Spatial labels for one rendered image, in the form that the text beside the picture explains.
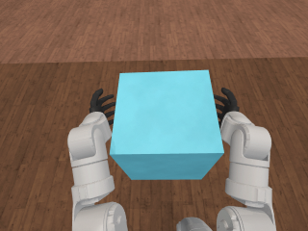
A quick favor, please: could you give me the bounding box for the left robot hand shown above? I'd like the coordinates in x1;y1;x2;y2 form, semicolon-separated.
89;89;116;125

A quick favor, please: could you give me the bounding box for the right robot forearm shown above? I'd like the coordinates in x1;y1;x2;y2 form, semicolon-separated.
220;111;276;231

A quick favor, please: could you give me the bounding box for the left robot forearm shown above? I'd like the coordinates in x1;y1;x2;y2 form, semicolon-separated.
67;112;115;231

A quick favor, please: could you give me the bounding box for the right robot hand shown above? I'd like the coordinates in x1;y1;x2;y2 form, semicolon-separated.
213;88;240;128

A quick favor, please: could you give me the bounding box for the left robot upper arm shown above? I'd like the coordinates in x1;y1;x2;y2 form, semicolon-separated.
72;201;128;231

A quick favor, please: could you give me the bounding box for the carton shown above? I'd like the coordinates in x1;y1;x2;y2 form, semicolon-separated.
110;69;224;180

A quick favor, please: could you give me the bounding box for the robot right thigh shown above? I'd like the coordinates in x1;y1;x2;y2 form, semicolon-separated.
176;217;213;231

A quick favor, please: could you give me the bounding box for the right robot upper arm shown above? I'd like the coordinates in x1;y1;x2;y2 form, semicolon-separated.
217;206;275;231

